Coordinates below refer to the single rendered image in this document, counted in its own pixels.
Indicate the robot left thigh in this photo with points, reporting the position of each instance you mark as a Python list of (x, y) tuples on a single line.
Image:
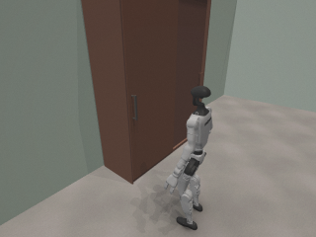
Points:
[(185, 177)]

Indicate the robot right upper arm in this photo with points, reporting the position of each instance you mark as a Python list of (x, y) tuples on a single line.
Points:
[(211, 124)]

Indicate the left robot hand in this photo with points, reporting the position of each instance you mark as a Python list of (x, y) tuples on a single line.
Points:
[(172, 181)]

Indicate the robot left forearm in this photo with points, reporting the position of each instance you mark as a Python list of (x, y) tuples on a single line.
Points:
[(185, 158)]

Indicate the robot left shin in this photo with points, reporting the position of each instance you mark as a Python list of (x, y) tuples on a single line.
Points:
[(187, 207)]

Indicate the wardrobe door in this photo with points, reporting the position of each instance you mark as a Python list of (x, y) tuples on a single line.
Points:
[(190, 40), (150, 36)]

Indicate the robot left upper arm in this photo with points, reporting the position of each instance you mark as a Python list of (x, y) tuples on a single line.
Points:
[(192, 129)]

